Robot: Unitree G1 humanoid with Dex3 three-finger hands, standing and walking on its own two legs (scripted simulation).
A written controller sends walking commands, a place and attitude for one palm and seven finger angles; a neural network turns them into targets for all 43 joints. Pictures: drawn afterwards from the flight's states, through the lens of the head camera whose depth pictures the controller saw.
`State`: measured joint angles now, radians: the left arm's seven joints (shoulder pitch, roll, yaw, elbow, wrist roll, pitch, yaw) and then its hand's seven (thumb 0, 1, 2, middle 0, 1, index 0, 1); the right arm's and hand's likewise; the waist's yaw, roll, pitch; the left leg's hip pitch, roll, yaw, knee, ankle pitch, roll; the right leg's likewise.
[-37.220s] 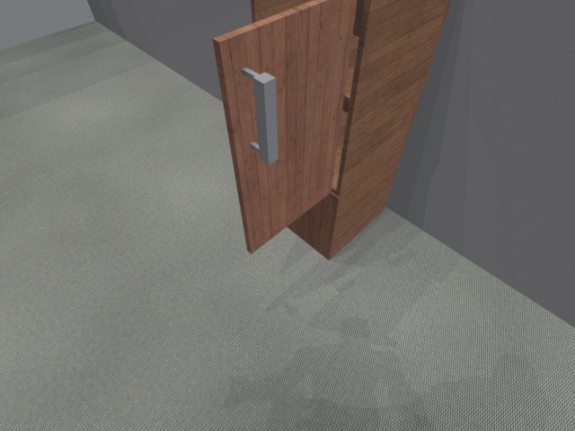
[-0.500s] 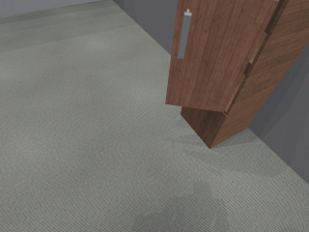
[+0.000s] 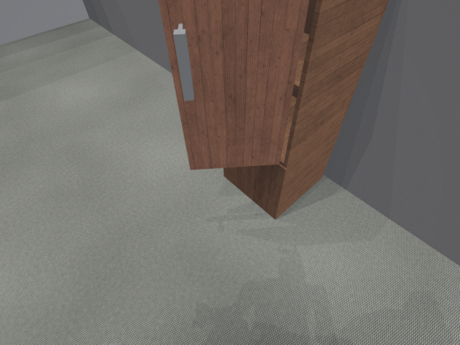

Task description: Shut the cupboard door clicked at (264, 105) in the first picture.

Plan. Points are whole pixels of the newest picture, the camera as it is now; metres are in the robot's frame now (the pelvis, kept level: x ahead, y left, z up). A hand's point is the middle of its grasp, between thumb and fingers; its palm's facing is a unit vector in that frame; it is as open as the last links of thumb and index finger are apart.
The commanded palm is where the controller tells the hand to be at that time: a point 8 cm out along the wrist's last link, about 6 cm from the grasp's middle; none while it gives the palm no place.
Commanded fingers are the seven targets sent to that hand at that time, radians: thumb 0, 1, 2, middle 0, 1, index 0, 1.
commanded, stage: take the last steps up to it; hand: left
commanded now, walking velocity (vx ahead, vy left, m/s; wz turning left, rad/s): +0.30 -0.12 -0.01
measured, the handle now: (185, 63) +0.74 +0.12 +0.11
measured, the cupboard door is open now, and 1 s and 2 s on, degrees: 52 52 52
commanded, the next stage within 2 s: come to a stop and stand still in 0.54 s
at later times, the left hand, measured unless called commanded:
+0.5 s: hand out of the picture +0.15 +0.14 -0.18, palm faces +0.02 -0.99 -0.10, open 7.4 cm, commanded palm none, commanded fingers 0.00 0.90 0.90 -0.20 -0.30 -0.20 -0.30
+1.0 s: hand (190, 243) +0.37 +0.11 -0.16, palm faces +0.06 -0.98 -0.20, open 7.3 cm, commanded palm none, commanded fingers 0.00 0.90 0.90 -0.20 -0.30 -0.20 -0.30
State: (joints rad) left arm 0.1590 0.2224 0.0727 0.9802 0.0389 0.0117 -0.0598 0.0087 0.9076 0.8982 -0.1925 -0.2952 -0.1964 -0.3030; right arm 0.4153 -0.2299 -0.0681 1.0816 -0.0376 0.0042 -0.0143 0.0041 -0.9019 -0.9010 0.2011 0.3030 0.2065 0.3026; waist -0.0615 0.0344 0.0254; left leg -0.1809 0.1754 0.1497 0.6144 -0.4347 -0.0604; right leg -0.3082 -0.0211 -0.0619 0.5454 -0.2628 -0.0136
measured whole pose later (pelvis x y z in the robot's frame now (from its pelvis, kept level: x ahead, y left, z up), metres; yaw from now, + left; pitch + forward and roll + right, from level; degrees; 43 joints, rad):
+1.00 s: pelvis +0.28 -0.07 +0.01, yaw +3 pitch +0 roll +1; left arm 0.09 0.15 0.04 1.01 0.03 -0.01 0.04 0.00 0.92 0.90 -0.20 -0.30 -0.20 -0.30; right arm 0.22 -0.20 -0.06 1.05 -0.01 0.07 -0.02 0.00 -0.91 -0.90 0.20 0.30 0.20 0.30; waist -0.01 -0.01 0.11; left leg -0.41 -0.03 0.04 1.02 -0.55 -0.05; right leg -0.32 -0.10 -0.05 0.48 -0.15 0.03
